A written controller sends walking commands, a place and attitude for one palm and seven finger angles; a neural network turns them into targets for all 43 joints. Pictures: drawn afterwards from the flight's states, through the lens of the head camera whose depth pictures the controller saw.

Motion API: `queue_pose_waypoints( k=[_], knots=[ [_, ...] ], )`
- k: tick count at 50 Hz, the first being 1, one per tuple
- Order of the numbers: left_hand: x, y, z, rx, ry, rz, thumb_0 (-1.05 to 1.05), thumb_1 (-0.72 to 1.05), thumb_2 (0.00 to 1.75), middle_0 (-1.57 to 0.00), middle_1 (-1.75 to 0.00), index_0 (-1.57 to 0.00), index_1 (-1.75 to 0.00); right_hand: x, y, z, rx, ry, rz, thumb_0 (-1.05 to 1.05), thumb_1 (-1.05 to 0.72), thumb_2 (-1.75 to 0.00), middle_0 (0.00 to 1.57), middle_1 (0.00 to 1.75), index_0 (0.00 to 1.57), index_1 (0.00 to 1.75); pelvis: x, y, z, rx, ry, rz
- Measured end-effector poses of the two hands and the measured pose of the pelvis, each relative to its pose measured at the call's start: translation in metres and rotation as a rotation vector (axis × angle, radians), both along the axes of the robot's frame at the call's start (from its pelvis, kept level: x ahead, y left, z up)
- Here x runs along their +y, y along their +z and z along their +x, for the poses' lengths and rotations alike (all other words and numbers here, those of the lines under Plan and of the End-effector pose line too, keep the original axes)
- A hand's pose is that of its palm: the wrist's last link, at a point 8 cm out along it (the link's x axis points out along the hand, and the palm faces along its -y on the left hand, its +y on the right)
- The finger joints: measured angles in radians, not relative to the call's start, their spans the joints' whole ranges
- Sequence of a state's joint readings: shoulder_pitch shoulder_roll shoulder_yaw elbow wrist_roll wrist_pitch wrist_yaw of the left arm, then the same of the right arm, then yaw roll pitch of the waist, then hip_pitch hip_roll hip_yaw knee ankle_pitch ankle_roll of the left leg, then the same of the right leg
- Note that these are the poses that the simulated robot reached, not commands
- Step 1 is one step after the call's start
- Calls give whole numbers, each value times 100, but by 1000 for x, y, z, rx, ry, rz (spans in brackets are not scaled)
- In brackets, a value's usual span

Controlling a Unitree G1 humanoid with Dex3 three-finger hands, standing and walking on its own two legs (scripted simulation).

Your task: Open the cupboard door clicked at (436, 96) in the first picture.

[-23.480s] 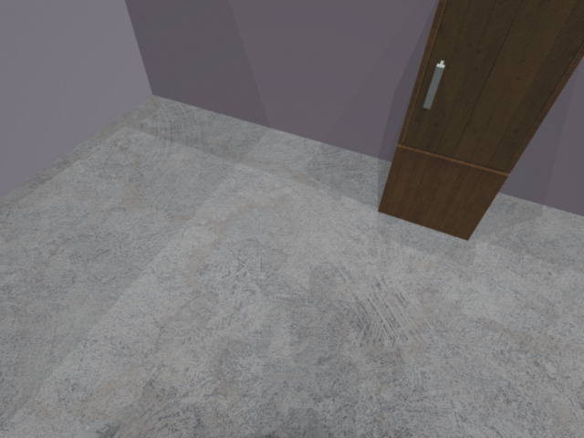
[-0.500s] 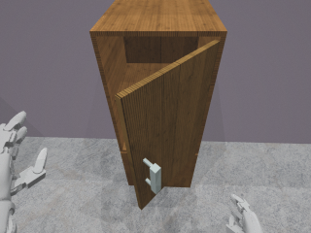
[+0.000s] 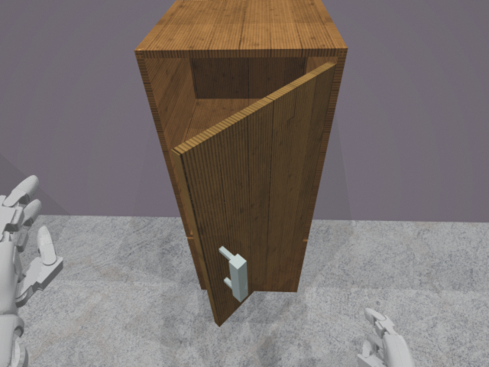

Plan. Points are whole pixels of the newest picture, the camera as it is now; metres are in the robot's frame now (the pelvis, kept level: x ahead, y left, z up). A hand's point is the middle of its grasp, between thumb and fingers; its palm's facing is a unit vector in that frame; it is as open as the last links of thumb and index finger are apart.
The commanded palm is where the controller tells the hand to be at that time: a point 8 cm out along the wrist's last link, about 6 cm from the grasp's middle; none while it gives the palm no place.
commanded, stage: step back with the hand held close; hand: left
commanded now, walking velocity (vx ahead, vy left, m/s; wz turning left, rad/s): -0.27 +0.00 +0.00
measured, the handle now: (232, 273) +0.33 +0.08 -0.09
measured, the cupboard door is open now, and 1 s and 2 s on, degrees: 49 49 49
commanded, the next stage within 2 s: stop stepping back and stand still in 1.26 s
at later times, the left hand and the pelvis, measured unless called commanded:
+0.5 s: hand (32, 283) +0.16 +0.28 +0.16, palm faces +0.38 -0.77 -0.51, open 7.4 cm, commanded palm +0.10 +0.31 +0.17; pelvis -0.05 +0.02 -0.01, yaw -1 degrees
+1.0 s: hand out of the picture +0.10 +0.28 +0.15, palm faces +0.41 -0.78 -0.48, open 7.4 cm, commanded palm +0.02 +0.32 +0.17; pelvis -0.11 +0.02 -0.02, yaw +2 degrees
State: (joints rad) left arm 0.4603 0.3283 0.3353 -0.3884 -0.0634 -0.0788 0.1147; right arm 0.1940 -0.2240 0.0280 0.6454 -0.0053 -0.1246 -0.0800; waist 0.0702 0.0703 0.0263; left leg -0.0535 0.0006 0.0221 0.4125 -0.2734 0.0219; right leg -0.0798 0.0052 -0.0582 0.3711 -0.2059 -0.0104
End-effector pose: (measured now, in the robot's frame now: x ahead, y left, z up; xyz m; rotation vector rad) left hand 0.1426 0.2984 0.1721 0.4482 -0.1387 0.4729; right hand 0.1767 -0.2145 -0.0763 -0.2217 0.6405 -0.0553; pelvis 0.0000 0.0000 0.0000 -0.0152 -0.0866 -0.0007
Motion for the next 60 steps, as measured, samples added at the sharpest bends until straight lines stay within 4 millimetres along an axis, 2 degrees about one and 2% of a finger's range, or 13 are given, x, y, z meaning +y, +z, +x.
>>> queue_pose_waypoints(
  k=[6,14,19,26,33,39,45,51,56,60],
  knots=[
    [7,5,7,1,-3,58,1,89,90,-21,-30,-20,-30,-3,0,-3,27,-11,2,2,-90,-90,20,30,21,30,-1,1,-6,42,4,-8],
    [-4,-7,5,108,-106,81,1,89,90,-21,-30,-21,-30,-19,-4,-22,96,-98,-34,2,-90,-90,20,30,21,30,7,0,-17,92,-8,-1],
    [5,-1,-7,86,-116,122,1,89,89,-21,-30,-21,-30,-21,-3,-38,114,-134,-54,2,-90,-90,20,30,20,30,12,-2,-28,93,-9,2],
    [17,4,-30,18,-92,142,1,89,89,-21,-30,-21,-30,-11,1,-56,83,-129,-54,2,-90,-90,20,30,20,30,17,-6,-50,82,-14,6],
    [17,-6,-56,-5,-79,143,1,89,90,-21,-30,-21,-30,-3,-1,-77,54,-93,-55,1,-90,-90,20,30,21,30,17,-13,-72,71,-4,4],
    [12,-3,-75,-64,-67,167,1,89,90,-21,-30,-21,-30,-5,-9,-95,66,-65,-64,1,-90,-90,20,30,21,30,11,-20,-86,64,7,-3],
    [10,-1,-81,-126,-101,134,1,89,90,-21,-30,-21,-30,-12,-10,-118,106,-81,-97,2,-90,-90,20,30,21,30,14,-20,-100,80,10,-14],
    [21,1,-85,-84,-128,188,1,89,90,-21,-30,-21,-30,-11,-9,-140,133,-117,-113,2,-90,-90,20,30,21,30,18,-16,-111,95,41,-46],
    [25,11,-104,-78,-89,233,1,89,90,-21,-30,-21,-30,-5,-8,-140,135,-70,-97,2,-90,-90,20,30,21,30,10,-13,-112,173,27,-37],
    [9,1,-109,-53,-98,191,1,89,90,-20,-30,-20,-30,-6,-14,-134,112,0,-79,2,-90,-90,20,30,21,30,0,-15,-134,231,-18,-4]
  ],
)
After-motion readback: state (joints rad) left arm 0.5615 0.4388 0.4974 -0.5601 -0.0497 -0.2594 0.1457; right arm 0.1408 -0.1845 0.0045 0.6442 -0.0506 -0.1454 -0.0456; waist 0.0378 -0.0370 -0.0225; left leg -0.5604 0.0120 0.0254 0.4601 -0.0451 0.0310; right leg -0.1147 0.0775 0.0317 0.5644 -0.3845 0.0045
